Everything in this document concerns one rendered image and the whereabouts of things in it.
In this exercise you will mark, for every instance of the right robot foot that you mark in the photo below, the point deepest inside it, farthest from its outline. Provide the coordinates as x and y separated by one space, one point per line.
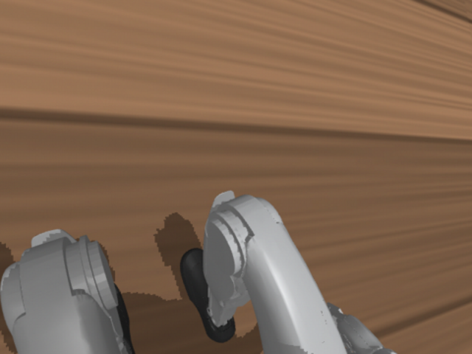
192 273

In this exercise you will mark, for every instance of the right robot hand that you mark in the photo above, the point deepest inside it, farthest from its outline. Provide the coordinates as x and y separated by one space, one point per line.
357 338

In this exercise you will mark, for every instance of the left robot foot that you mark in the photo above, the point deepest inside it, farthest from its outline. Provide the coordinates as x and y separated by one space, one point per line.
124 320

